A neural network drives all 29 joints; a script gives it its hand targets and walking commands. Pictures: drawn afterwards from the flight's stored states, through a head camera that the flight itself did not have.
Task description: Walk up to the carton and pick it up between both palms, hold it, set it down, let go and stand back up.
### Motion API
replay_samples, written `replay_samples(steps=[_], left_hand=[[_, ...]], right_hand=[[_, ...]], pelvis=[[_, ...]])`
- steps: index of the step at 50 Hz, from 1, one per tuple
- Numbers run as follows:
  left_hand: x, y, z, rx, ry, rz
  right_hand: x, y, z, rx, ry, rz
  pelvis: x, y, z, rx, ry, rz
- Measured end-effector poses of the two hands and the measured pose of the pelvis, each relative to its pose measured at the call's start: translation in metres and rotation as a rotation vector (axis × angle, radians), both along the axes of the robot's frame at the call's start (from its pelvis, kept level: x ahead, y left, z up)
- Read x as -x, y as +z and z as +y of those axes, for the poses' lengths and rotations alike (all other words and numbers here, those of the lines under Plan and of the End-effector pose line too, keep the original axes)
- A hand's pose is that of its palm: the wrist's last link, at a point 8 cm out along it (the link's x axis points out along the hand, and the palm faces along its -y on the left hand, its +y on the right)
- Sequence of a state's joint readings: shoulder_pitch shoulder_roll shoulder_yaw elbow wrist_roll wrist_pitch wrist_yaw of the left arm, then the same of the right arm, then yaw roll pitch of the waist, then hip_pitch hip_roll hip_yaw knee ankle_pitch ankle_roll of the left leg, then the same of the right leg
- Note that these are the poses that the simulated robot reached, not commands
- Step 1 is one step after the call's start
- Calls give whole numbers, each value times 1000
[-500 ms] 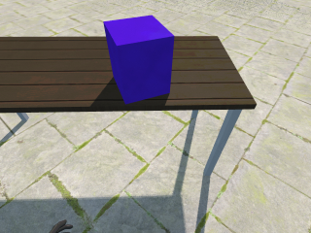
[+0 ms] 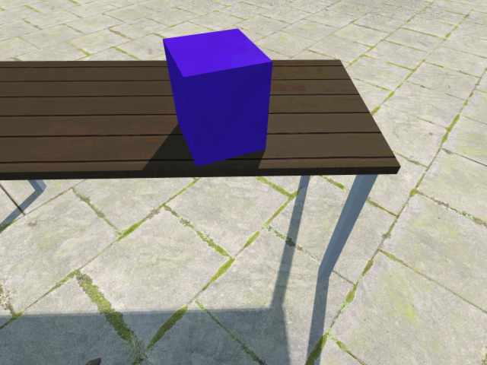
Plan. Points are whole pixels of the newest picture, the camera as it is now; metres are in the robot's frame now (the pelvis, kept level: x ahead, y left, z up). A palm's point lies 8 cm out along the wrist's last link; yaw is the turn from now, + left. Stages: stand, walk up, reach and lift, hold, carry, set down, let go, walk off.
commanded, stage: stand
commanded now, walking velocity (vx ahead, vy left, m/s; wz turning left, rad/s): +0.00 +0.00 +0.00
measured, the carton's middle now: (217, 97) +0.75 +0.10 +0.06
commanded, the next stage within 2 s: none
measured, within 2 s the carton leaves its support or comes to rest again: neither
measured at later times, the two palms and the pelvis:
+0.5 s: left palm out of the picture +0.09 +0.29 -0.10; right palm out of the picture +0.07 -0.27 -0.12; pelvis +0.00 +0.00 +0.00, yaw +0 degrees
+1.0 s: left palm out of the picture +0.09 +0.29 -0.10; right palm out of the picture +0.07 -0.27 -0.12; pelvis +0.01 +0.00 +0.00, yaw +0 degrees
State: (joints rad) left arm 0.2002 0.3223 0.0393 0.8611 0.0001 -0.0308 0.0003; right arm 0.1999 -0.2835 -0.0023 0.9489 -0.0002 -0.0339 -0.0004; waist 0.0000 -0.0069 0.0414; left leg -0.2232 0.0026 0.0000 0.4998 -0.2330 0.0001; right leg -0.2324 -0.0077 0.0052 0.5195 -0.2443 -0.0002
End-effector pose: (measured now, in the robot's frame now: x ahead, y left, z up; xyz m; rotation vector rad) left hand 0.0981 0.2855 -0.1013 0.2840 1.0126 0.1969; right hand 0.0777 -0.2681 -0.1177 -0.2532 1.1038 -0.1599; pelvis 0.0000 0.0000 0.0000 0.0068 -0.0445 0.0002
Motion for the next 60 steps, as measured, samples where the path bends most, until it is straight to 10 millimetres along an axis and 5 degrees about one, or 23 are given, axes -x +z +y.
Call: replay_samples(steps=[60], left_hand=[[10, 0, 3, -5, 22, 62]], right_hand=[[8, -2, -1, -5, -14, 51]], pelvis=[[-6, 5, 0, 0, 0, -9]])
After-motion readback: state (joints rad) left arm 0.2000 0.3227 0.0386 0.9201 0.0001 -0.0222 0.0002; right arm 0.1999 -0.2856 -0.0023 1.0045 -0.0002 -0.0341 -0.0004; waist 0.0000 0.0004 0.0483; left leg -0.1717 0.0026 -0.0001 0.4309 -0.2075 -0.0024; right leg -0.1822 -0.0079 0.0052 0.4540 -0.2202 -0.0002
